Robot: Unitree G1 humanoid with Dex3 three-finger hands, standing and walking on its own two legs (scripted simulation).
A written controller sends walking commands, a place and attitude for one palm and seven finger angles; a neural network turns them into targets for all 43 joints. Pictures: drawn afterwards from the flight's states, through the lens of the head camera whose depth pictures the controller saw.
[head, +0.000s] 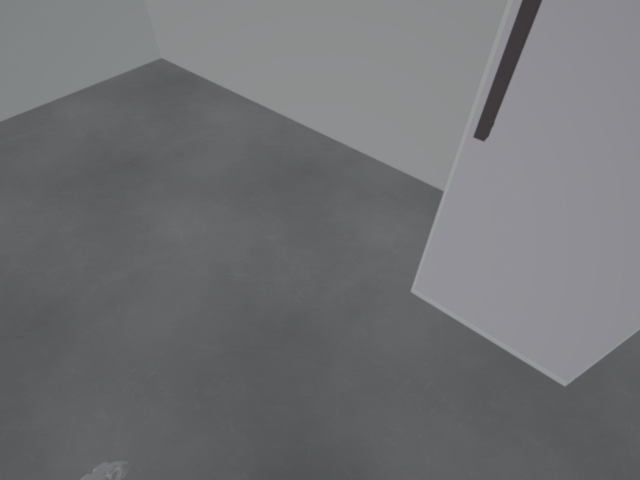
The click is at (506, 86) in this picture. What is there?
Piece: fridge door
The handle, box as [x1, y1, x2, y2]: [474, 0, 541, 140]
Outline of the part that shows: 541,0 522,0 474,134 474,137 484,140 489,133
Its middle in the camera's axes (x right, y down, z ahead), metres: +0.36 -0.36 +0.69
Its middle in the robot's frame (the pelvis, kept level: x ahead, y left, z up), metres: +0.80 -0.31 +0.19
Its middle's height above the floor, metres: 0.96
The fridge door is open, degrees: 0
